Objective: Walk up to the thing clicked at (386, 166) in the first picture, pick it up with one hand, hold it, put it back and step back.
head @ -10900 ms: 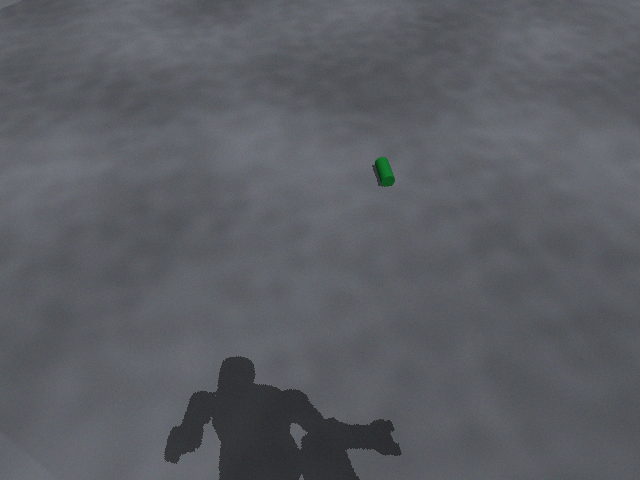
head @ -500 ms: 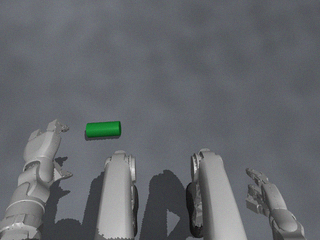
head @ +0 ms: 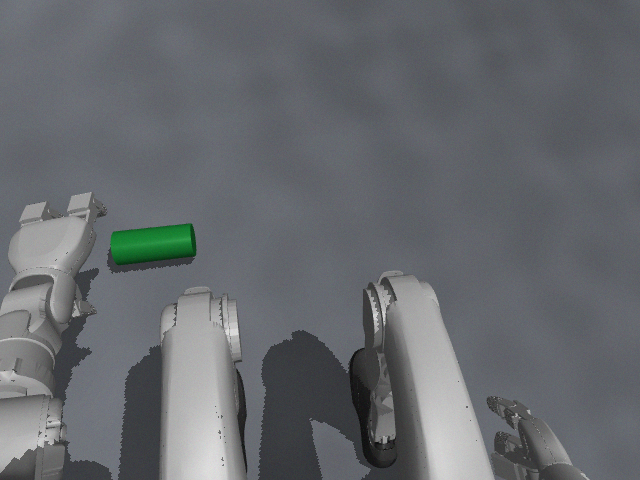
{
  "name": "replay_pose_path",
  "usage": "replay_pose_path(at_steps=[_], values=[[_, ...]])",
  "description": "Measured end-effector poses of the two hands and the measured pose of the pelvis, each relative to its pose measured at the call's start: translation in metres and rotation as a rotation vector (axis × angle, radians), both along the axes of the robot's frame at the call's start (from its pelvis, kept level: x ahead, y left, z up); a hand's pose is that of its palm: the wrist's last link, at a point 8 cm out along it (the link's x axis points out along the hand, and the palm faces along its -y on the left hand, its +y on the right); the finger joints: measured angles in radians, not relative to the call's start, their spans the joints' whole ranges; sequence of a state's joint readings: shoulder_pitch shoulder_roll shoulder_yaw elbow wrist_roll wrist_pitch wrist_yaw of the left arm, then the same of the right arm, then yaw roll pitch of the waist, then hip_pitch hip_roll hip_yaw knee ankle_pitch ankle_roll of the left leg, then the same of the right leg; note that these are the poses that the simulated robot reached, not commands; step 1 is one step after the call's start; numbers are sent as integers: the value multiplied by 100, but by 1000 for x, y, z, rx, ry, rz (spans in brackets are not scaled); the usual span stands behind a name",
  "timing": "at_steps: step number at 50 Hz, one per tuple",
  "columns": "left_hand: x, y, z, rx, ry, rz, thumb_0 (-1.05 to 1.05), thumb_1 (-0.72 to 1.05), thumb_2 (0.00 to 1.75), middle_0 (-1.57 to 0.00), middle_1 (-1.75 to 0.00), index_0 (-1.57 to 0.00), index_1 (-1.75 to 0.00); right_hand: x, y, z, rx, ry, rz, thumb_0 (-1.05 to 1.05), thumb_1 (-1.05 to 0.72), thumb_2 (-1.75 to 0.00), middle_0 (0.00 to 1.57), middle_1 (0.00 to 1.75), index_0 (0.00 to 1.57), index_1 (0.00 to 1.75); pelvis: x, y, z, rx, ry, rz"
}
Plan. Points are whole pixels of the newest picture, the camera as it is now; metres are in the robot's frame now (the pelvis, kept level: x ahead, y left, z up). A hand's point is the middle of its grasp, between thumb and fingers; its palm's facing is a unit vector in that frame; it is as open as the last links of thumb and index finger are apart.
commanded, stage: rise first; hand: left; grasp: from above
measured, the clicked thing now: (155, 244) +0.45 +0.26 -0.34
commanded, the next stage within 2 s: approach in 1.04 s
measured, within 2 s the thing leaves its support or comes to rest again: neither
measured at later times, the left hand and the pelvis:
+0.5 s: hand (95, 260) +0.39 +0.31 -0.20, palm faces -0.44 -0.07 -0.89, open 14.0 cm; pelvis +0.01 +0.00 -0.03, yaw +0 degrees
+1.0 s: hand (106, 254) +0.40 +0.30 -0.22, palm faces -0.45 -0.09 -0.89, open 14.0 cm; pelvis +0.01 +0.00 -0.05, yaw -1 degrees
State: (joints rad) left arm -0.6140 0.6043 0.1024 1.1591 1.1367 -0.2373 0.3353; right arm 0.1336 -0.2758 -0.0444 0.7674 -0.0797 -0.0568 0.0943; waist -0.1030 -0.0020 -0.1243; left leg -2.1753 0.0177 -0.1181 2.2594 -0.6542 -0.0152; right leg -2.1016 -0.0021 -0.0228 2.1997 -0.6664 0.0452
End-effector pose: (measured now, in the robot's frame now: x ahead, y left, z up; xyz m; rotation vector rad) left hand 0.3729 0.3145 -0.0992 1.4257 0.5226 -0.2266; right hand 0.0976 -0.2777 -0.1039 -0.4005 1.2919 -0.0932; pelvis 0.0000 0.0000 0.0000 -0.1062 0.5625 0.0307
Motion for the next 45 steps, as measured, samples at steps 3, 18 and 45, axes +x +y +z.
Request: replay_pose_path(at_steps=[3, 18, 45], values=[[4, 0, -8, 12, 0, -15, 0, -55, 105, -8, -96, -7, -97, 3, 1, -5, 0, 1, 11, 1, -90, -90, 20, 30, 20, 30, 1, 1, -5, -3, 1, -1], [18, -5, -35, 51, -13, -72, 0, -51, 100, -11, -94, -10, -95, 13, 8, -31, 26, 17, 40, 1, -90, -90, 20, 30, 20, 30, 5, 0, -27, -2, 6, -6], [36, -13, -61, 44, -13, -48, 0, -50, 98, -10, -100, -11, -99, -1, -2, -47, 15, 90, 29, 1, -91, -90, 20, 30, 20, 30, 13, -3, -44, 2, 17, -17]])
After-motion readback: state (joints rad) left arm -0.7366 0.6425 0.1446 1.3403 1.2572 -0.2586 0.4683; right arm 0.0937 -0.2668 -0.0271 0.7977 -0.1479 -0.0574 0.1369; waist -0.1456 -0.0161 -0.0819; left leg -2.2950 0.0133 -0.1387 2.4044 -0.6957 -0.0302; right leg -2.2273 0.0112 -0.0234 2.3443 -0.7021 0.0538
